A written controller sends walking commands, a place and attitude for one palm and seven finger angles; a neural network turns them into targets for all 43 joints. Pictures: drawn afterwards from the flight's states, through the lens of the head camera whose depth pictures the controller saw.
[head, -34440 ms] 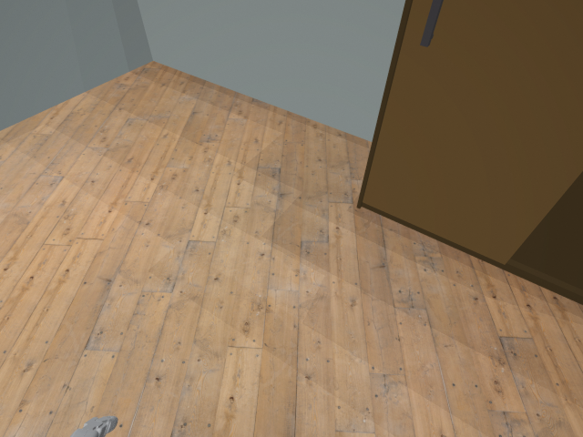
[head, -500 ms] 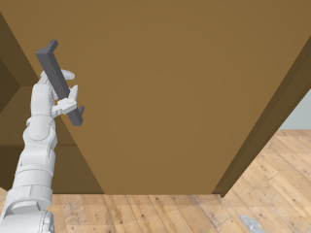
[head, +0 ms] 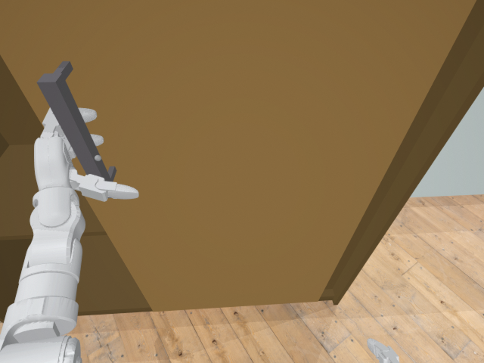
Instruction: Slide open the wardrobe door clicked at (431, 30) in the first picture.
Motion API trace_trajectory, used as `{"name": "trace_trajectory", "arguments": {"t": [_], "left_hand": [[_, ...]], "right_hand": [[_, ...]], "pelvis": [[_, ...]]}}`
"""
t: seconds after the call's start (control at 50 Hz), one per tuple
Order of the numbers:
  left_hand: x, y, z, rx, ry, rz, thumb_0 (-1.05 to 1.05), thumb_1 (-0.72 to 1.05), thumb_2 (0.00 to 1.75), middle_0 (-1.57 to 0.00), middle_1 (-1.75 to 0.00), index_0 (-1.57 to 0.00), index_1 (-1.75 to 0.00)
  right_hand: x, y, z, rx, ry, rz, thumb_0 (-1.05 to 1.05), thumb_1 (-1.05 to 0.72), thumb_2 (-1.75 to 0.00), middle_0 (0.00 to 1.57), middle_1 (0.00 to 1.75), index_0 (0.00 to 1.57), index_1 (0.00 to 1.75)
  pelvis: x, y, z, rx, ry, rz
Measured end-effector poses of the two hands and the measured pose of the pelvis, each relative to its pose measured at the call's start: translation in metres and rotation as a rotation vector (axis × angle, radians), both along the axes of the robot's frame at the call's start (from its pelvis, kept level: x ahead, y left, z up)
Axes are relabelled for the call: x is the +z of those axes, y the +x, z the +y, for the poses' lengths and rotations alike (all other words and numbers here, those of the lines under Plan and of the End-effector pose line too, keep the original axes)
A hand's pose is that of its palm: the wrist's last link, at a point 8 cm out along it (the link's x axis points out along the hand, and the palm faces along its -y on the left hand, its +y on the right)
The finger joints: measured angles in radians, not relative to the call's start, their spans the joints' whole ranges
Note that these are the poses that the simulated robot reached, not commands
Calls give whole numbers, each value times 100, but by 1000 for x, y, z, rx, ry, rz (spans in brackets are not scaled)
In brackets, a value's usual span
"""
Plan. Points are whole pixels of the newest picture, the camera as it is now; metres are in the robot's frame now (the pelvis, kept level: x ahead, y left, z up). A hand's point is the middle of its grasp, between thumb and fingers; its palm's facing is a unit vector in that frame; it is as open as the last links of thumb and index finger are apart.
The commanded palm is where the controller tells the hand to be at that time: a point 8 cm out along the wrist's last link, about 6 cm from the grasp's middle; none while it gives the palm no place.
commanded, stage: loosen the grip on the handle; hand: left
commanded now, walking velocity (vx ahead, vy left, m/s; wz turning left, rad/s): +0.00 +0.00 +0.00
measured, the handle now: (88, 137) +0.41 +0.28 +0.17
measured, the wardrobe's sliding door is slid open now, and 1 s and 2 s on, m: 0.55 0.55 0.55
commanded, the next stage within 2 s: slip the hand off the handle in 0.02 s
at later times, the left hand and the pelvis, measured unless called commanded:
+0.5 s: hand (63, 160) +0.37 +0.31 +0.16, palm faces +0.48 -0.86 -0.16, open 14.2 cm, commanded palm +0.32 +0.35 +0.16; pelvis +0.04 +0.00 +0.00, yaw +0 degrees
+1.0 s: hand (30, 183) +0.32 +0.34 +0.16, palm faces +0.43 -0.89 -0.18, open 14.7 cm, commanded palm +0.26 +0.37 +0.16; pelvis +0.03 +0.01 +0.00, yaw -1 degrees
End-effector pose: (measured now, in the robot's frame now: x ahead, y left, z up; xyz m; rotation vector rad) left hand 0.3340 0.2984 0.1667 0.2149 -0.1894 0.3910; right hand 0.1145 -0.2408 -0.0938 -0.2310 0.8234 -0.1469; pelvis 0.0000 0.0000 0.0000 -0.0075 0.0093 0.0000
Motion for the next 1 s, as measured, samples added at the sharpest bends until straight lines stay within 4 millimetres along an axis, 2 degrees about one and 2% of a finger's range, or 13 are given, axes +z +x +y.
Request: {"name": "trace_trajectory", "arguments": {"t": [0.1, 0.22, 0.32, 0.42, 0.56, 0.64, 0.78, 0.86, 0.92, 1.0], "left_hand": [[-1, 0, 1, 6, -4, -12, -1, -54, 20, -37, -126, -27, -119], [2, 2, 5, 7, 0, -5, -2, -55, 20, -42, -128, -26, -117], [5, 4, 11, -6, -6, 14, -2, -55, 20, -46, -129, -31, -120], [4, 1, 24, 15, -29, 46, -2, -55, 20, -45, -127, -35, -122], [-5, -22, 70, 163, -38, 94, -2, -55, 20, -34, -120, -30, -118], [1, -34, 83, 154, -3, 55, -2, -55, 20, -30, -118, -28, -117], [0, -27, 93, 69, -28, 63, -2, -55, 20, -26, -116, -26, -116], [-4, -24, 86, 29, -19, 75, -2, -55, 20, -26, -116, -25, -116], [-6, -33, 81, 18, -6, 59, -2, -55, 20, -26, -116, -25, -115], [-6, -56, 80, 40, -3, 19, -2, -55, 20, -26, -116, -25, -115]], "right_hand": [[-2, 17, 7, 21, 3, 4, 2, -91, -90, 20, 30, 20, 30], [4, 52, 12, 45, -3, -36, 2, -90, -90, 20, 30, 21, 30], [13, 78, 13, 48, -9, -78, 2, -91, -90, 20, 30, 21, 30], [20, 92, 10, 39, -9, -105, 2, -91, -90, 20, 30, 21, 30], [17, 84, 0, 28, -24, -70, 1, -91, -90, 20, 30, 20, 30], [8, 69, -6, 35, -50, -17, 1, -91, -90, 20, 30, 20, 30], [-2, 43, -11, 0, -70, 38, 2, -91, -90, 20, 30, 20, 30], [-1, 34, -9, -25, -58, 21, 2, -91, -90, 20, 30, 20, 30], [1, 31, -5, -37, -45, -1, 2, -91, -90, 20, 30, 20, 30], [5, 36, 3, -31, -29, -37, 2, -91, -90, 20, 30, 20, 30]], "pelvis": [[1, 14, 3, 1, 0, 12], [1, 28, 5, 4, 3, 23], [2, 36, 3, 3, 5, 29], [2, 40, 0, 1, 6, 31], [1, 40, -5, 1, 5, 40], [-1, 37, -5, 13, -2, 44], [-3, 29, -2, 21, -10, 57], [-3, 28, 3, 5, -11, 63], [-3, 29, 7, -10, -9, 63], [-3, 31, 12, -17, -9, 50]]}}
